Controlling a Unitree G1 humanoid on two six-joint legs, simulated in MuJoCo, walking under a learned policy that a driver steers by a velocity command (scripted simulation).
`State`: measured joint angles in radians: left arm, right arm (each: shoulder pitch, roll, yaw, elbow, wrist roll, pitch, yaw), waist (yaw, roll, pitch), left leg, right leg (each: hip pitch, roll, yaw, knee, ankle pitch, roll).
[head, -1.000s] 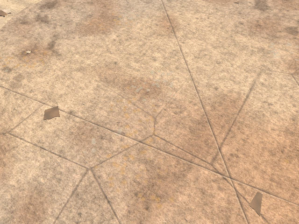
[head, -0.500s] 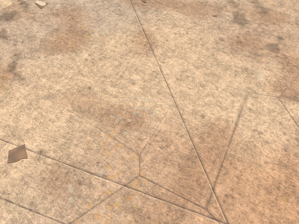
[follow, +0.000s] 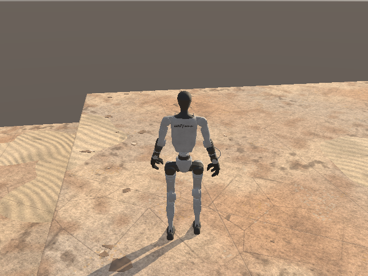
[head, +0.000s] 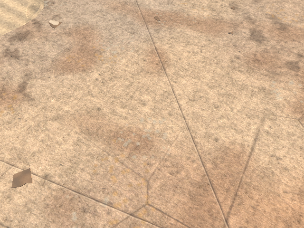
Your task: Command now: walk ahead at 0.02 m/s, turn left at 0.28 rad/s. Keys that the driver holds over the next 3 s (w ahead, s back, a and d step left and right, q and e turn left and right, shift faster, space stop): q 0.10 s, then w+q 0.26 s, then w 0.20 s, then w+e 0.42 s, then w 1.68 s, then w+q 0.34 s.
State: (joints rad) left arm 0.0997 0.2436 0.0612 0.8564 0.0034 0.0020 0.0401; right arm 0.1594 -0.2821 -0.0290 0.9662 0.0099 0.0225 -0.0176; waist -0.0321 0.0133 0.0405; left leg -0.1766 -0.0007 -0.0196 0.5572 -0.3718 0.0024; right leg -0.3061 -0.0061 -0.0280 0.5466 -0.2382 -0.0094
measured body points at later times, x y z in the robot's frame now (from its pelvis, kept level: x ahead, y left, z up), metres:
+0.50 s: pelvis +0.03 +0.07 +0.02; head +0.03 +0.12 +0.47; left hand +0.16 +0.39 -0.09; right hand +0.06 -0.19 -0.09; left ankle -0.06 +0.13 -0.73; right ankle +0.21 -0.09 -0.66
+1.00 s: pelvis +0.33 +0.09 +0.01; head +0.35 +0.10 +0.46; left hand +0.36 +0.37 -0.12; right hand +0.49 -0.16 -0.10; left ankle +0.36 +0.26 -0.66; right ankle +0.35 +0.01 -0.73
